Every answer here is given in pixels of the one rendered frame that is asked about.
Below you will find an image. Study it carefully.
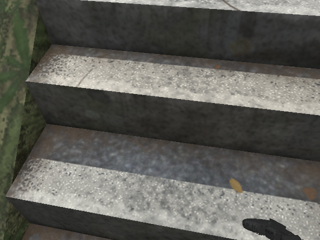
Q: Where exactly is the right robot hand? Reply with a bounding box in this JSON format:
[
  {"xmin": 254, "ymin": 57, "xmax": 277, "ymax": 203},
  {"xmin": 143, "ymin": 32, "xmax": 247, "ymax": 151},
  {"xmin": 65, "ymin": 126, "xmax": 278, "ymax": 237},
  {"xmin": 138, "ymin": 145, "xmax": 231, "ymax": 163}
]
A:
[{"xmin": 242, "ymin": 218, "xmax": 303, "ymax": 240}]

